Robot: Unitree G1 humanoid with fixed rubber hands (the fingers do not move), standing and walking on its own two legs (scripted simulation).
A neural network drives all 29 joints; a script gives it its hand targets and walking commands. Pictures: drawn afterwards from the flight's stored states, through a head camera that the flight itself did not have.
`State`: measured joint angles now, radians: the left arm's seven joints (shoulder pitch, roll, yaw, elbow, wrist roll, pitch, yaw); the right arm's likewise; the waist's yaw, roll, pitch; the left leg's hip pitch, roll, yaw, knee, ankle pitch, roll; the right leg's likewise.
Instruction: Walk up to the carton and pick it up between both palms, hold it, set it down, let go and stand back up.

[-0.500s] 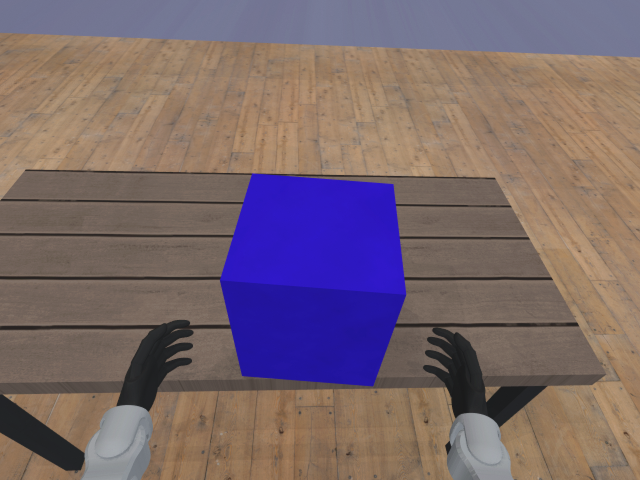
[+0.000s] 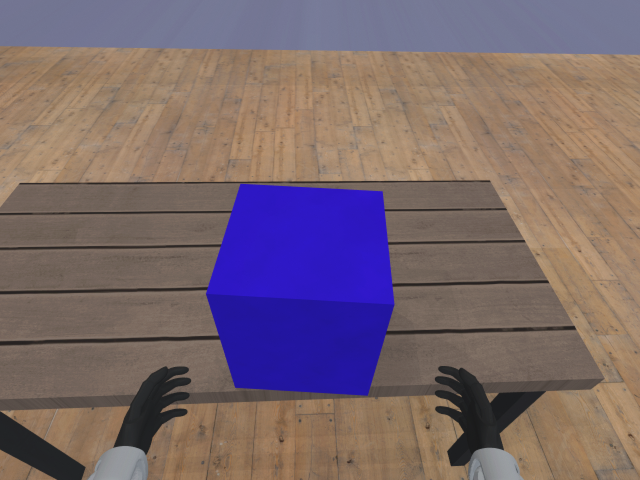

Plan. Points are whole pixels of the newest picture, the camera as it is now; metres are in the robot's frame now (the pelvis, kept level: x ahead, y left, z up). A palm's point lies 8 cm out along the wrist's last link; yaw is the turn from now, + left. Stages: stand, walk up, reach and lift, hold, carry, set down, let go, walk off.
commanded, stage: set down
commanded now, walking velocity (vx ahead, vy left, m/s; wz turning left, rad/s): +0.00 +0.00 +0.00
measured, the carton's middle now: (306, 293) +0.38 +0.04 +0.00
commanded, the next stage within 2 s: let go in 0.66 s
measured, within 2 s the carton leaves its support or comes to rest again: neither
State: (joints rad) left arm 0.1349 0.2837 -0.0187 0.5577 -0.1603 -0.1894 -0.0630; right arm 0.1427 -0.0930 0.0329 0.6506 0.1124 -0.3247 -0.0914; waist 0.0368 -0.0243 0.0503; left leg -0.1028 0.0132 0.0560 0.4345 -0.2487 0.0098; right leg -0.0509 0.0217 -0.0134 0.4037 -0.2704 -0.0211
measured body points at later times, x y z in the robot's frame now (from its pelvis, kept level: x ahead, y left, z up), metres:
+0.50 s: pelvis +0.01 -0.01 +0.00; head +0.00 +0.00 +0.45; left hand +0.17 +0.24 -0.07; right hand +0.18 -0.21 -0.07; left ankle +0.00 +0.11 -0.74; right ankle -0.03 -0.11 -0.74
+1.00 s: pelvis +0.00 -0.01 +0.00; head -0.01 +0.00 +0.45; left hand +0.17 +0.22 -0.08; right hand +0.16 -0.24 -0.08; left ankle +0.00 +0.11 -0.74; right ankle -0.03 -0.11 -0.74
